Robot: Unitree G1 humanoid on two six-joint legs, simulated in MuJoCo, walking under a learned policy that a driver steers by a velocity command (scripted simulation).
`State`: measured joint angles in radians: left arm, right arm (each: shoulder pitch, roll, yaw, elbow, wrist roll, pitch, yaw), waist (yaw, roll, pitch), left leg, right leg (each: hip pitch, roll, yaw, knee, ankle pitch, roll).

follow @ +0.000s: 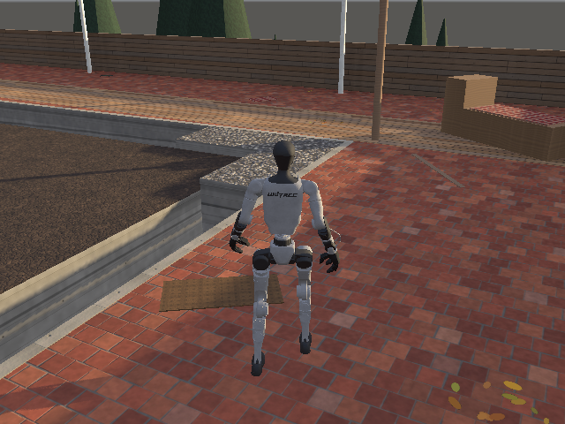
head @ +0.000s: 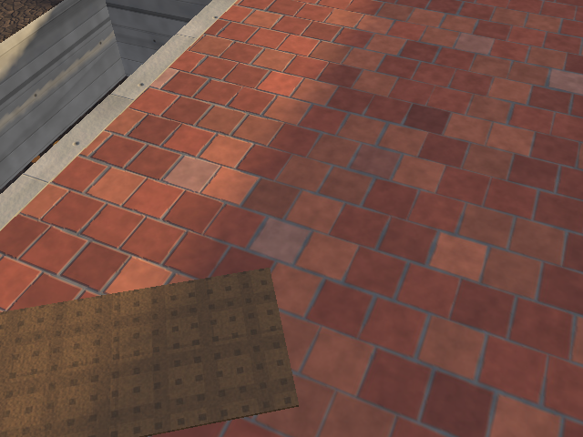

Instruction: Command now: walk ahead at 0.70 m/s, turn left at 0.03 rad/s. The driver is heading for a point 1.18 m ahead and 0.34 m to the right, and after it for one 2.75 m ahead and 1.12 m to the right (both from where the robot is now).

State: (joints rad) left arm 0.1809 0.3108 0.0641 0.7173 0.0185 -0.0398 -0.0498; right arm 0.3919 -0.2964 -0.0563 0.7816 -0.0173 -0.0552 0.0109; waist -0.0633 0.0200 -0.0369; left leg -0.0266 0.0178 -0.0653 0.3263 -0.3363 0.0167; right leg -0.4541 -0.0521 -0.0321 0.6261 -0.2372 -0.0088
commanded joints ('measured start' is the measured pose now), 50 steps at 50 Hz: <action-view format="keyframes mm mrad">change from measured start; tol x32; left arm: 1 29 75 17 -51 16 17 -6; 4 491 313 66 53 45 -24 36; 8 158 123 15 -3 12 -26 28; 28 418 -58 -42 118 -24 -55 42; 45 -159 -14 -43 -43 -2 16 -39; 50 454 166 50 141 -16 21 19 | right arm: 1 -85 -154 -45 -50 -13 -16 14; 22 -515 -22 37 -201 -16 3 59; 27 109 -194 -31 -40 -36 -7 -16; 50 -113 -205 -43 37 -21 -4 -48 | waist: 1 93 99 97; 4 279 -467 -99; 7 102 -71 37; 21 116 -60 208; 27 -184 -69 -228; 42 78 4 219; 50 394 37 -125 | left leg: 1 -301 151 -112 -115 -134 156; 5 -887 -84 -102 957 -122 110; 21 -671 49 162 300 424 65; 26 -62 -97 167 234 151 139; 29 436 411 -793 -89 -671 207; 34 -117 260 -126 -177 -78 90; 44 -40 156 388 -232 857 -16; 48 127 213 375 193 1505 -18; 50 -100 175 333 830 1114 16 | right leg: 1 294 58 -83 -71 5 -18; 5 620 -344 836 -499 -791 -159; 20 429 -134 98 -691 221 -173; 25 602 -175 42 -277 1194 -137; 27 279 -109 28 316 830 -126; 28 -137 68 56 709 -127 -105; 43 -220 -27 -116 216 365 -126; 50 572 146 -56 29 59 -271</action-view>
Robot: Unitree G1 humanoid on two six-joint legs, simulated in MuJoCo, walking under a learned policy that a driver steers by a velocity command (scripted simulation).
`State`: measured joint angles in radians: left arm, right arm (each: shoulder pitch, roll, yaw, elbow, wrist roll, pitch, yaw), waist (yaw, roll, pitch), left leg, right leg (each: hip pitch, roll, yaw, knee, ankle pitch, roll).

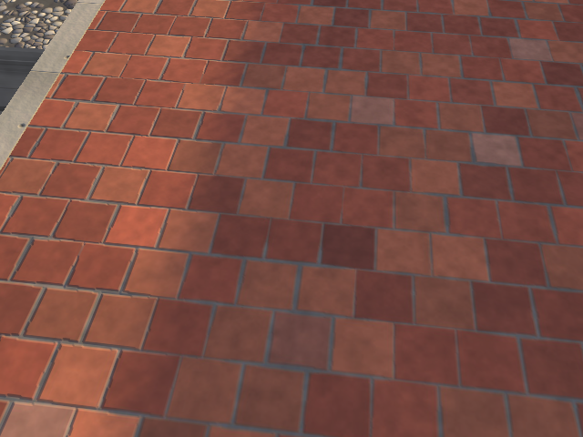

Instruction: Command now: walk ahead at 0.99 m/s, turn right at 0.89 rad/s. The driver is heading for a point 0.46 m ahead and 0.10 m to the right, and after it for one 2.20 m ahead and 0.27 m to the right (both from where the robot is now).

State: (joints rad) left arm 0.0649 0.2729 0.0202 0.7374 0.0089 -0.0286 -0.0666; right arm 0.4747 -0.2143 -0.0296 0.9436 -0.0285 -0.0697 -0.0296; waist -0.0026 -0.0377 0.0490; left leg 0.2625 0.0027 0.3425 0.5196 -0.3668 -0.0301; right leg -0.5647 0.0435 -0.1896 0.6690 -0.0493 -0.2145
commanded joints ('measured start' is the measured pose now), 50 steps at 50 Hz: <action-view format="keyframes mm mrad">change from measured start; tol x32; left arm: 1 468 252 115 121 -24 24 54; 50 -33 122 72 -149 11 24 122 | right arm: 1 -241 -138 -36 -159 -19 -3 17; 16 -571 -101 39 -419 -6 -6 45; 22 -68 -301 -44 -339 -1 -51 9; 50 -247 -137 -62 -340 50 115 21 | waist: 1 224 -169 -89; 16 107 18 9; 22 -48 382 -583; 28 39 114 -125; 50 -7 -82 -149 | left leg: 1 -740 -20 -119 1032 12 46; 3 -1174 -24 -435 1180 -71 17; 16 -689 3 -309 63 476 -9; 19 -421 -58 -362 -57 461 14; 22 329 538 -987 66 1014 241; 24 88 413 -905 -66 646 266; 33 -518 185 -523 -181 880 261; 40 -893 -46 -395 459 -331 7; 50 -820 101 -333 464 39 -70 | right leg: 1 745 -67 317 -21 -75 -106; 3 949 -313 1043 -411 -434 -317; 10 188 -72 602 -521 -128 -151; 19 409 23 569 -51 602 108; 21 129 102 484 452 -485 203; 23 -128 37 416 879 -561 269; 39 626 -338 497 -238 357 82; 50 404 -345 197 -348 145 -4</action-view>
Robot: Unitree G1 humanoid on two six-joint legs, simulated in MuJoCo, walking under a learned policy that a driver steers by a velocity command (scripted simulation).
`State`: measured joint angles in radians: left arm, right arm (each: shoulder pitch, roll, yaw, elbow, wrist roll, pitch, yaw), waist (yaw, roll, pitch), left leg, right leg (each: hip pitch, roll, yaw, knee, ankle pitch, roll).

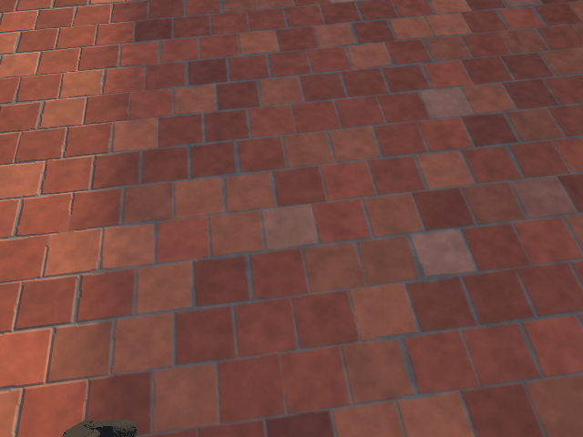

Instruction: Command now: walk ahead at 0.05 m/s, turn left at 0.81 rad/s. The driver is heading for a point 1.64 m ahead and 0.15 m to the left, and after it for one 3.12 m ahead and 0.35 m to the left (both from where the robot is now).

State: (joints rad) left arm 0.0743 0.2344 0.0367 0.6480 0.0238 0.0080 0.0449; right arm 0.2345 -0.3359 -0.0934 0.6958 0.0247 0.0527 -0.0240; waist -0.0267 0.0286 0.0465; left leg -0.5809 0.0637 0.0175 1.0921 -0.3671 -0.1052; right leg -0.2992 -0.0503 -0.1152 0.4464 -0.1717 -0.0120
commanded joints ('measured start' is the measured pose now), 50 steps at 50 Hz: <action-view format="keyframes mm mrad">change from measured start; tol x32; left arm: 1 -39 177 64 -55 -7 -11 9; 50 3 172 81 -106 -69 21 -61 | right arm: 1 -18 -16 4 -104 -4 -8 27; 50 21 -94 -31 -95 -27 -101 -22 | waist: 1 20 -154 -159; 6 -16 -154 -159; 9 -9 381 -143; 32 -78 -215 -128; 50 -41 83 -54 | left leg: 1 71 39 6 -169 49 19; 7 372 -45 53 -572 242 150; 9 573 308 -599 -717 736 449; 39 222 -143 -72 -457 -49 115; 45 527 358 -444 -754 685 405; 50 610 227 -268 -931 -183 274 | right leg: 1 136 -265 105 -119 284 -202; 6 127 -291 17 22 212 -104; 10 -492 37 159 804 -491 90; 34 0 -133 449 -61 178 -132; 41 48 -97 572 37 277 -143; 44 -353 112 252 514 -447 36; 50 -581 -45 172 750 -129 64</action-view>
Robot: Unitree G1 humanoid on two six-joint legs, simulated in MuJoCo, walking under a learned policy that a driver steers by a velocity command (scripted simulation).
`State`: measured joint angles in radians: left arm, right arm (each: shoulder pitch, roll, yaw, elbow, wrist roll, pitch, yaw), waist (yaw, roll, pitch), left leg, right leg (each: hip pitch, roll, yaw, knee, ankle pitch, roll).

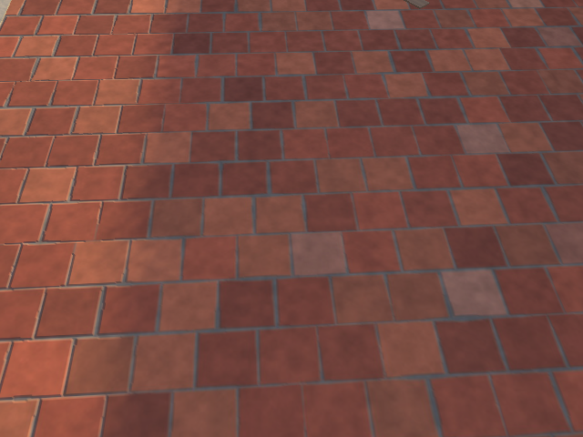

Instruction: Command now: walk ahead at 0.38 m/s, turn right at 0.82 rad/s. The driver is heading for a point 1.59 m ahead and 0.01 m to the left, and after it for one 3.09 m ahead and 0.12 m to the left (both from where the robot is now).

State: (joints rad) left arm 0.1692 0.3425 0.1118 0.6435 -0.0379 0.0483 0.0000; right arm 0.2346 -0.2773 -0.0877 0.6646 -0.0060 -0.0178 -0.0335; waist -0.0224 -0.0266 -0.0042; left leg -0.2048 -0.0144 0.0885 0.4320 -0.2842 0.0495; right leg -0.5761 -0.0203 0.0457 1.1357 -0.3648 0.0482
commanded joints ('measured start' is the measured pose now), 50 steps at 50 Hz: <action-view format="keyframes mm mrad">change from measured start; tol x64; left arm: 1 -115 63 4 -113 -6 -27 -20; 50 24 40 -49 -82 67 -144 34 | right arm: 1 51 -158 -38 -56 -1 -39 -13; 50 -77 -173 -21 -65 31 -41 33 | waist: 1 -62 127 1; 50 98 -90 30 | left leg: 1 262 312 -318 -285 -275 114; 15 157 359 112 -341 122 64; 17 90 324 200 60 745 75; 21 -675 27 -265 975 -98 57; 39 -86 -112 155 269 325 117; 43 618 279 -701 105 952 439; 50 -195 14 -436 -142 713 275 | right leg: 1 -325 -81 5 45 81 4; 17 432 110 -210 -556 37 -202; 20 913 -366 674 -907 -482 -199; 39 625 -179 -327 -573 1614 11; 42 11 143 -154 511 -224 57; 50 67 10 62 -34 14 61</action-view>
